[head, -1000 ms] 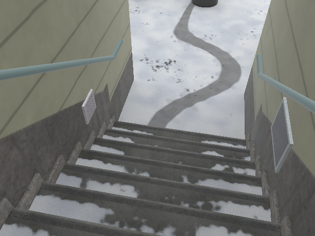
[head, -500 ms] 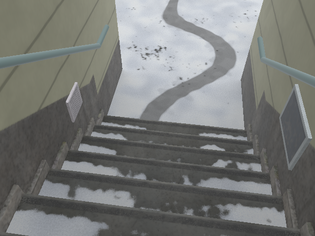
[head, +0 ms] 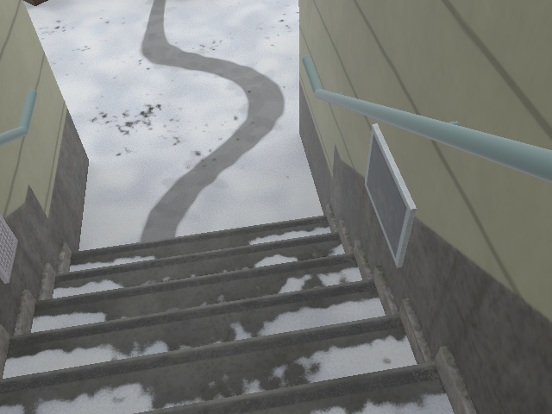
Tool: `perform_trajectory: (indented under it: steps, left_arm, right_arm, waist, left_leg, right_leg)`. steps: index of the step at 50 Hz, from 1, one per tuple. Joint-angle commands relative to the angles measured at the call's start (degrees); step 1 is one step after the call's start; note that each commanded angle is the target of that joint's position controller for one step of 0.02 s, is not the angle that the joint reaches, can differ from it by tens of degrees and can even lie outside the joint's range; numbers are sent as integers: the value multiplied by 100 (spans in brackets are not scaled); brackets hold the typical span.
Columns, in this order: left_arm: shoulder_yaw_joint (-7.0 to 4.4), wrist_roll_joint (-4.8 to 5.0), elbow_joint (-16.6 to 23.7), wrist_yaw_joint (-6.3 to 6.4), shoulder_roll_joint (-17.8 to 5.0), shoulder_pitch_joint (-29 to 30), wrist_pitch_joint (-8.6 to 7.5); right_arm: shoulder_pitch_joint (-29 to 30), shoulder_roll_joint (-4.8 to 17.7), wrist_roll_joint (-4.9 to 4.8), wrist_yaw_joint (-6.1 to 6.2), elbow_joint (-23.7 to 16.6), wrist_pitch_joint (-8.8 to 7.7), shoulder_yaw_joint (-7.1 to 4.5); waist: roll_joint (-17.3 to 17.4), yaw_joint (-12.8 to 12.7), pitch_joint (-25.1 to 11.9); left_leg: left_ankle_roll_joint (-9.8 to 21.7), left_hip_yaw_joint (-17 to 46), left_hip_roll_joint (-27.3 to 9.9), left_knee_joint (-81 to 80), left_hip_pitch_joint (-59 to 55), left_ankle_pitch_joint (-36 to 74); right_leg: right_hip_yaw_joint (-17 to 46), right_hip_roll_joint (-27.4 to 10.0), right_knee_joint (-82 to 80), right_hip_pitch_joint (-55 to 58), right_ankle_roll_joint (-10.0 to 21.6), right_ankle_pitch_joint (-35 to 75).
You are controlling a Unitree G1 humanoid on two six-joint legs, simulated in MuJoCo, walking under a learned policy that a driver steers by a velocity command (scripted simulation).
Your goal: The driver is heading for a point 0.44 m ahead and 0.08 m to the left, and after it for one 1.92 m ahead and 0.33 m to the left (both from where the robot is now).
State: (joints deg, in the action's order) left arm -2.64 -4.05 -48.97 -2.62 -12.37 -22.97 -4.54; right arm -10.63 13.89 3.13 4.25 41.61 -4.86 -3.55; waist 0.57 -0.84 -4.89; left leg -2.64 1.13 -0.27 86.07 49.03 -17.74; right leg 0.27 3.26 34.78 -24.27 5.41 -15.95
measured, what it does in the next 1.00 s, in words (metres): goes down, turning left: left foot, then right foot 0.17 m lower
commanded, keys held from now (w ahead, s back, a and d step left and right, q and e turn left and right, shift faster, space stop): w+e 0.12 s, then w+q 0.78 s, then w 0.10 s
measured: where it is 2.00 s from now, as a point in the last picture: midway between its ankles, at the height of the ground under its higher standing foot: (200, 376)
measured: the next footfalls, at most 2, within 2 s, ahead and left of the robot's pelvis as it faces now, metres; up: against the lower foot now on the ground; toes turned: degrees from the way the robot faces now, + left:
left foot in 0.50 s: +0.11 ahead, +0.16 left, +0.00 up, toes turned +3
right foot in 0.82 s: +0.34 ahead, +0.03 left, -0.17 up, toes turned +11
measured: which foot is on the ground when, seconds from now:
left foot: up 0.00-0.48, down 0.50-0.84, up 0.86-1.00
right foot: down 0.00-0.50, up 0.52-0.80, down 0.82-1.00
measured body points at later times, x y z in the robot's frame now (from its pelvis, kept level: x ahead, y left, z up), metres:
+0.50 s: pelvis +0.11 +0.06 -0.05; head +0.10 +0.06 +0.40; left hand +0.09 +0.30 -0.20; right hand +0.23 -0.18 -0.17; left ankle +0.07 +0.16 -0.72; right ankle +0.02 -0.07 -0.72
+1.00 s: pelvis +0.33 +0.12 -0.19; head +0.32 +0.12 +0.26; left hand +0.23 +0.34 -0.34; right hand +0.49 -0.09 -0.31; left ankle +0.36 +0.26 -0.82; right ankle +0.30 +0.02 -0.90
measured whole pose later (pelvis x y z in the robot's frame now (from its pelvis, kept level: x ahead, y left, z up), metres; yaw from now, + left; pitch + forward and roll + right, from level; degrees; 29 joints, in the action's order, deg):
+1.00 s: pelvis +0.33 +0.12 -0.19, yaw +16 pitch +2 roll -4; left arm -0.1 -5.5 -54.5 -1.6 -12.2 -25.2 -4.8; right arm -15.8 14.7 5.3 -5.6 49.2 -4.3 0.4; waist 3.3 -3.4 -3.0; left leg 3.0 5.0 -3.5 74.1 46.4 -7.9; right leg -7.4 4.7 36.4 -14.7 5.0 -23.8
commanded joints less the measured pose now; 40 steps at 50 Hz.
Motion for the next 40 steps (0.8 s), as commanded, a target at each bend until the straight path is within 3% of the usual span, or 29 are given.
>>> perform_trajectory:
  steps: [1, 3, 5, 6, 7, 9, 12, 16, 17, 18, 19, 22, 23, 24, 25, 26, 27, 28, 29, 30, 31, 32, 33, 34, 35, 37, 38, 39, 40]
  left_arm:
    - [-112, 3, -106, -85, -741, -651, -169]
    - [-6, 41, -139, -95, -532, -450, -240]
    - [8, 124, -33, -73, -626, -115, -286]
    - [37, 171, -98, -14, -666, -66, -322]
    - [-24, 188, -175, -41, -919, -168, -363]
    - [24, 204, -342, -76, -807, -613, -427]
    - [69, 133, -253, 26, -757, -632, -418]
    - [52, 165, -323, 201, -845, -936, -315]
    - [123, -79, -384, 226, -704, -929, -294]
    - [149, -70, -487, 201, -594, -1131, -257]
    - [170, -65, -513, 224, -571, -1115, -236]
    - [128, -3, -210, 169, -990, -203, -196]
    - [126, -12, -1, 128, -1061, 343, -189]
    - [138, -78, 303, 113, -1142, 1242, -248]
    - [80, -65, 656, 42, -1254, 2067, -300]
    - [178, -287, 933, -155, -621, 2133, -315]
    - [324, -164, 1128, -191, 16, 1689, -357]
    - [270, -84, 1137, -188, -313, 1804, -307]
    - [218, -112, 961, -93, -541, 1871, -220]
    - [296, -152, 665, -15, -474, 1289, -121]
    - [408, -341, 421, 37, -394, 883, -66]
    - [544, -530, 132, -20, -223, 575, -50]
    - [556, -574, 165, -74, -155, 454, -38]
    - [484, -374, 255, -127, -265, 391, -34]
    - [470, -309, 406, -207, -170, 681, -6]
    - [381, -224, 852, -221, -386, 1059, 79]
    - [383, -170, 912, -164, -432, 1072, 86]
    - [380, -114, 780, -159, -473, 897, 82]
    - [320, -96, 469, -132, -677, 286, 81]
  right_arm:
    - [-1194, 338, 163, -150, 104, 136, -27]
    - [-733, 240, 198, -157, 1, 166, 66]
    - [-274, 187, 182, -184, -183, 199, 130]
    - [-417, 41, 156, -178, -187, 188, 198]
    - [-445, 141, 212, -286, -74, 219, 208]
    - [-308, 113, 224, -396, 22, 228, 292]
    - [45, 106, 166, -311, 75, 45, 421]
    - [273, 16, 179, -355, 281, -111, 545]
    - [-168, 68, 341, -380, 430, -125, 524]
    - [-600, 215, 323, -445, 647, -119, 451]
    - [-484, 255, 371, -475, 618, -110, 407]
    - [-807, 145, 331, -537, 706, -141, 339]
    - [-1170, 176, 310, -541, 809, -171, 288]
    - [-1839, 291, 292, -543, 923, -224, 186]
    - [-3505, 376, 272, -576, 1538, -329, 38]
    - [-4070, 1005, 337, -592, 1591, -480, 13]
    - [-3472, 1170, 224, -785, 1182, -599, 92]
    - [-2638, 1026, 157, -845, 1104, -573, 78]
    - [-1912, 566, 100, -828, 927, -565, 206]
    - [-1159, 144, 208, -783, 852, -493, 324]
    - [-456, -127, 251, -684, 620, -406, 441]
    - [40, -707, 283, -525, 431, -400, 629]
    - [-58, -511, 217, -391, 380, -466, 643]
    - [-235, -117, 111, -264, 349, -620, 574]
    - [-417, 240, 73, -314, 442, -694, 566]
    - [-1254, 809, 36, -566, 663, -652, 449]
    - [-1518, 850, 9, -671, 674, -590, 437]
    - [-1595, 858, -50, -751, 665, -506, 428]
    - [-1334, 987, -100, -882, 634, -379, 383]
  waist:
    - [-425, 150, 401]
    - [-357, 83, 264]
    - [-470, 29, 133]
    - [-653, 105, 58]
    - [-446, -13, 171]
    - [-511, -328, 336]
    - [-660, -634, 155]
    - [-645, -823, 89]
    - [-841, -617, 49]
    - [-783, -513, 86]
    - [-653, -487, 189]
    - [-559, -67, 591]
    - [-467, 231, 520]
    - [-48, 783, 379]
    - [795, 1699, 373]
    - [1724, 1588, 337]
    - [475, 850, 446]
    - [303, 640, 1010]
    - [46, 437, 959]
    - [-361, 1, 762]
    - [-225, -324, 667]
    - [-393, -344, 803]
    - [-179, -408, 677]
    - [-522, -368, 444]
    - [-245, -379, 420]
    - [95, -101, 748]
    - [98, -93, 1075]
    - [20, -86, 1212]
    - [146, -300, 1211]
  left_leg:
    - [-188, 178, -218, 325, 655, 358]
    - [-192, 200, -407, -468, 525, 551]
    - [-285, 61, -378, -1312, -128, 208]
    - [-319, -160, -207, -920, -661, -13]
    - [-311, -209, -144, -1076, -589, -260]
    - [-304, -118, -200, -1711, -278, -688]
    - [-234, -3, -244, -2139, 117, -980]
    - [-127, -101, -274, -2548, 357, -1246]
    - [-48, 82, -403, -1846, 244, -494]
    - [26, 48, -354, -1720, -4, -422]
    - [110, -99, -298, -1728, -72, -414]
    - [231, -607, -121, -1766, -1748, -434]
    - [277, -821, 42, -1963, -2594, -252]
    - [420, -1269, 323, -2839, -4037, 37]
    - [619, -1197, 699, -3700, -5416, -282]
    - [1815, 2130, -257, -4978, -6003, 565]
    - [2598, 4180, -1390, -5545, -5911, 1941]
    - [2827, 4714, -1880, -5417, -5492, 998]
    - [2675, 4565, -1667, -5196, -4780, 230]
    - [2393, 3815, -1364, -4805, -3979, 371]
    - [2216, 3282, -1028, -4603, -2403, 703]
    - [1873, 2012, -283, -4332, -1132, 99]
    - [1839, 1400, 140, -3993, 242, -651]
    - [1360, 215, 831, -3629, 1530, -1479]
    - [1164, -78, 878, -3671, 2326, -2160]
    - [1505, 755, 531, -3587, 1753, -2143]
    - [1674, 1445, 268, -3351, 811, -1752]
    - [1779, 1927, 163, -2851, -431, -1000]
    - [1806, 2331, 145, -2044, -1655, -475]
  right_leg:
    - [2224, -1220, -1410, 146, 1215, -955]
    - [2430, -1177, -1408, 260, 1192, -1162]
    - [2630, -1146, -1372, 25, 1252, -1417]
    - [2528, -997, -1272, -345, 1256, -1301]
    - [2362, -1092, -1208, -117, 1305, -1375]
    - [2617, -1309, -1096, 467, 1461, -1370]
    - [2996, -1539, -641, 1245, 1722, -519]
    - [3091, -1721, -259, 1725, 1818, 707]
    - [3055, -1830, 100, 1602, 1667, 1197]
    - [2980, -1814, 146, 1322, 1631, 1526]
    - [2665, -1703, 228, 1206, 1468, 1202]
    - [1855, -1577, 450, -473, 1192, 901]
    - [1475, -1443, 750, -1040, 1080, 636]
    - [648, -1055, 1603, -1843, 830, 467]
    - [107, -409, 3756, -2986, 804, 603]
    - [238, 608, 5845, -4160, 339, -2164]
    - [1292, 707, 5782, -4898, 245, -1729]
    - [1384, 121, 5757, -5789, -39, -1450]
    - [1306, -266, 5742, -5855, -242, -905]
    - [1364, -561, 5295, -5325, -332, -18]
    - [1080, -716, 4941, -4144, -427, 666]
    - [1015, -938, 3698, -3030, -447, 2568]
    - [414, -849, 3305, -1492, -524, 3395]
    - [-181, -648, 2397, 597, -575, 5081]
    - [-513, -596, 2023, 2087, -736, 4937]
    - [-887, -133, 1778, 2717, -926, 2416]
    - [-611, -48, 818, 2377, -842, 1081]
    - [-331, -5, -644, 1982, -632, 1110]
    - [-32, -238, -2110, 1812, -434, 1871]
Velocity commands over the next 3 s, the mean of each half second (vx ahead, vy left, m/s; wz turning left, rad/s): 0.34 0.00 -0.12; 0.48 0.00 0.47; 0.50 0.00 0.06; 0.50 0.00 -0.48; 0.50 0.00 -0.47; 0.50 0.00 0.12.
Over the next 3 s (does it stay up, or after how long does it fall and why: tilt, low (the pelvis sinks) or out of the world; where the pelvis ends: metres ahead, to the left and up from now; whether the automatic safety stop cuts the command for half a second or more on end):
stays up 1.35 0.36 -0.86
